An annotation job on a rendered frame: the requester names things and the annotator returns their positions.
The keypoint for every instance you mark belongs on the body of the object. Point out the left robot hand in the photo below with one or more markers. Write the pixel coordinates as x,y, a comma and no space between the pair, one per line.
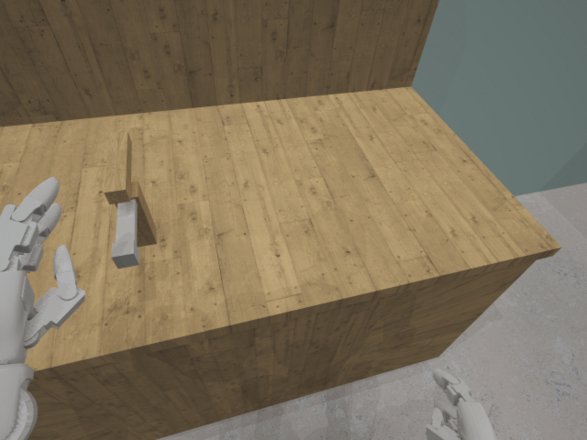
23,229

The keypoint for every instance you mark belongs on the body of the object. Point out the counter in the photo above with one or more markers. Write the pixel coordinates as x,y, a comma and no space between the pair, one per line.
305,219

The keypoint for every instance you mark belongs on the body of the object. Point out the tap lever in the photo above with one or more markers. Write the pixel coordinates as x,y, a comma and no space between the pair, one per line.
125,252

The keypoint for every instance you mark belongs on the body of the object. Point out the right robot hand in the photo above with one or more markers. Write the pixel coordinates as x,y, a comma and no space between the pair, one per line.
469,422

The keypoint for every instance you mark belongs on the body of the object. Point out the robot left forearm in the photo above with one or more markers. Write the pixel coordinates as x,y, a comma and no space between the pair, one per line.
18,407

